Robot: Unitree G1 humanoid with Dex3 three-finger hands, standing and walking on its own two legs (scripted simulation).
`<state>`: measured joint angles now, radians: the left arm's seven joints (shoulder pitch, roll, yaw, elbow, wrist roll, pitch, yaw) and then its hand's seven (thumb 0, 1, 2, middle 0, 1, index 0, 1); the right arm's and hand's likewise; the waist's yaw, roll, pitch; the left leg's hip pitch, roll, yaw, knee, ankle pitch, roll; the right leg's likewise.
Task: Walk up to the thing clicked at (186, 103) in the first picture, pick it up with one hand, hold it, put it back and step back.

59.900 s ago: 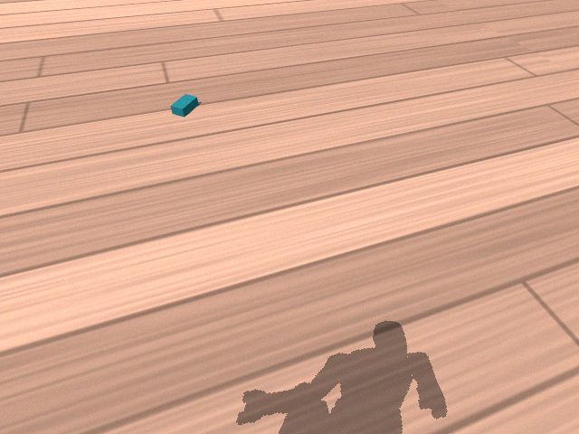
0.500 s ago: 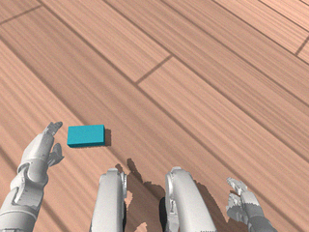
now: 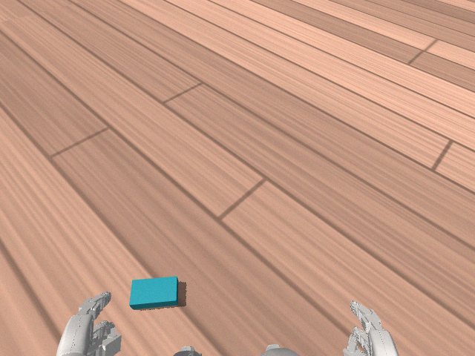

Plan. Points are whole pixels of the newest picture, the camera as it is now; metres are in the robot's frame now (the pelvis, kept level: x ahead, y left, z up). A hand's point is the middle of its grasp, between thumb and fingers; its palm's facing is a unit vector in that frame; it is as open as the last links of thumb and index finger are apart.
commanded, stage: home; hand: left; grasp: from above
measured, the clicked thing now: (155, 292) +0.47 +0.25 -0.66
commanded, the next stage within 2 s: none
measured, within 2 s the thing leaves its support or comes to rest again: neither
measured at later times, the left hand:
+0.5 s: hand out of the picture +0.17 +0.19 -0.02, palm faces +0.06 -0.98 -0.19, open 7.4 cm
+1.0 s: hand (111, 353) +0.18 +0.18 -0.02, palm faces +0.05 -0.98 -0.20, open 7.4 cm
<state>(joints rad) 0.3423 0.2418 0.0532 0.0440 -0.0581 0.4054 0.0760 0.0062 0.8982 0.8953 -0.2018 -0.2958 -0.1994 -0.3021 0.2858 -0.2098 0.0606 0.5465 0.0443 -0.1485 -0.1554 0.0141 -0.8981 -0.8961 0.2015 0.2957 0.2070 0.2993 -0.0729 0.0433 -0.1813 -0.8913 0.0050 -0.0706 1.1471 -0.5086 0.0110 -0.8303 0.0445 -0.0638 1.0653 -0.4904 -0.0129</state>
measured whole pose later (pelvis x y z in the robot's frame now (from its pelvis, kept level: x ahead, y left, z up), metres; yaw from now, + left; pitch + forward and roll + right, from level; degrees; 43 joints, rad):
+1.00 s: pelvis +0.02 +0.00 +0.03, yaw +1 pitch +9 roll -3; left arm 0.50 0.23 0.03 -0.10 -0.05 0.43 0.02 0.01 0.90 0.90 -0.20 -0.30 -0.20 -0.30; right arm 0.30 -0.22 0.04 0.54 0.02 -0.24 -0.19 0.02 -0.90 -0.90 0.20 0.30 0.21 0.30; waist -0.04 0.04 -0.16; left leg -0.68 0.00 -0.06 0.99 -0.48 0.01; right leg -0.62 0.04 -0.05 0.92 -0.46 -0.01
